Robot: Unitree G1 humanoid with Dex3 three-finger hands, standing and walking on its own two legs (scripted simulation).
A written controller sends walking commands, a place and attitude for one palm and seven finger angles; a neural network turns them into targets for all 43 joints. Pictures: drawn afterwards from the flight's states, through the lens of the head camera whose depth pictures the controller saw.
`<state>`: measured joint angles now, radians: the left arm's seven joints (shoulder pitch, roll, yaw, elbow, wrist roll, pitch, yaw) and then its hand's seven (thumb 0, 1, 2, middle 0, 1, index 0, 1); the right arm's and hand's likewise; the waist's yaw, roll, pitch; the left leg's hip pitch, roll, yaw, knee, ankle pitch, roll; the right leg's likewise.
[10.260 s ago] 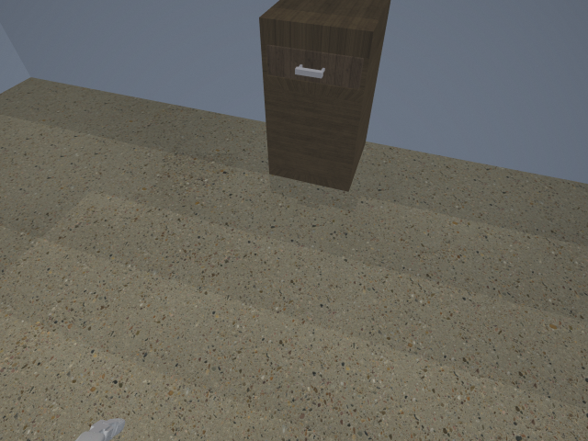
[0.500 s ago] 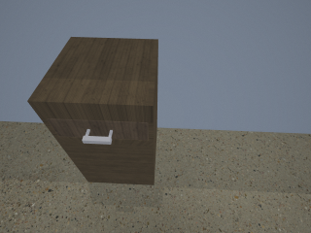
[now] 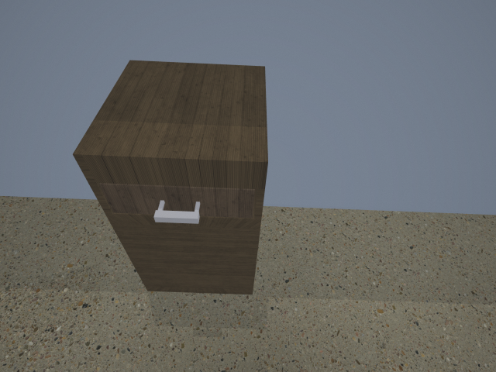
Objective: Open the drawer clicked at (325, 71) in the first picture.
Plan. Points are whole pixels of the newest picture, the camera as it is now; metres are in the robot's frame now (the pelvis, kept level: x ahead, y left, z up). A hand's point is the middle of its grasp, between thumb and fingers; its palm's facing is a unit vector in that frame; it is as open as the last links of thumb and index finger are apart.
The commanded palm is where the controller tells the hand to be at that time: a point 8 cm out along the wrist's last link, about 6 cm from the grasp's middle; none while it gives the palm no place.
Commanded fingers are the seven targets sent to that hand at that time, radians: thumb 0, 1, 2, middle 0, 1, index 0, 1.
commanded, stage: raise the hand with hooked fingers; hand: left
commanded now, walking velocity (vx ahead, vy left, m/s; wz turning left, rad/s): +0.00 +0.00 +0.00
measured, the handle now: (178, 210) +0.51 +0.21 -0.16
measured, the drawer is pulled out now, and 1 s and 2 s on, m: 0.00 0.00 0.00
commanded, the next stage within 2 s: move the hooked fingers above the handle in 1.88 s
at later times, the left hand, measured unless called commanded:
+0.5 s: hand (118, 366) +0.15 +0.22 -0.08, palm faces +0.01 -0.21 -0.98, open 9.1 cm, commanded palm +0.15 +0.22 +0.00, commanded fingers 0.00 0.27 0.63 -0.25 -0.70 -0.25 -0.70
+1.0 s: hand (106, 268) +0.27 +0.25 +0.01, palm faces +0.09 -0.09 -0.99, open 12.1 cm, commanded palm +0.24 +0.25 +0.07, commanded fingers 0.00 -0.31 0.38 -0.29 -1.08 -0.29 -1.08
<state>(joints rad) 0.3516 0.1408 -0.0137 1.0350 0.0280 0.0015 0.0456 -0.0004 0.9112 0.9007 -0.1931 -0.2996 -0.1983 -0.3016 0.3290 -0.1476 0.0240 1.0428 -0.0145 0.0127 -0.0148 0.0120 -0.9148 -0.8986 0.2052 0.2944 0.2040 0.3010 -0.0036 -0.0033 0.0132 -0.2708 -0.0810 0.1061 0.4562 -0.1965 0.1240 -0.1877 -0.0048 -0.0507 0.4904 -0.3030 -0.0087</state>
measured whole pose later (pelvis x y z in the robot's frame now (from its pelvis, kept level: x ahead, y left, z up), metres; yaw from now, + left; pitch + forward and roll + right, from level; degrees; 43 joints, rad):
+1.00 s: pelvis +0.05 +0.01 -0.03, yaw +4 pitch +8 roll -2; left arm 0.32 0.42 -0.05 -0.13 1.01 -0.03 0.35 0.00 -0.09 0.47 -0.29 -0.94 -0.30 -0.94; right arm 0.17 -0.24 0.01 0.56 -0.04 0.17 0.04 0.02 -0.90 -0.90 0.21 0.29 0.21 0.30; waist 0.07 0.09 -0.08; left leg -0.50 -0.12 0.02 0.75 -0.39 0.12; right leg -0.47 0.12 0.06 0.73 -0.39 -0.05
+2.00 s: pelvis +0.06 -0.01 +0.00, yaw +4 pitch +5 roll -1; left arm -0.07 0.49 -0.05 0.11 0.90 0.01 0.09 0.00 -0.49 0.30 -0.31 -1.20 -0.32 -1.20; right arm 0.16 -0.25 0.00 0.58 0.04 0.20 0.01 0.01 -0.90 -0.90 0.20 0.29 0.20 0.30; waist 0.04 0.07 -0.06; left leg -0.33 -0.11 0.00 0.53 -0.29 0.11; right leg -0.32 0.12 0.07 0.52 -0.29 -0.07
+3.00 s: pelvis +0.06 -0.03 -0.03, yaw +5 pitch +15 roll +0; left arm -0.37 0.34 -0.16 0.68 1.08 -0.11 0.34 0.00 -0.49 0.30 -0.31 -1.20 -0.32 -1.20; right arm 0.25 -0.24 -0.04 0.62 0.01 0.21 0.00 0.01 -0.90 -0.90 0.21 0.29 0.20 0.30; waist -0.03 0.03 -0.16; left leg -0.65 -0.10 0.00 0.78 -0.40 0.09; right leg -0.64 0.14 0.04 0.77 -0.40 -0.09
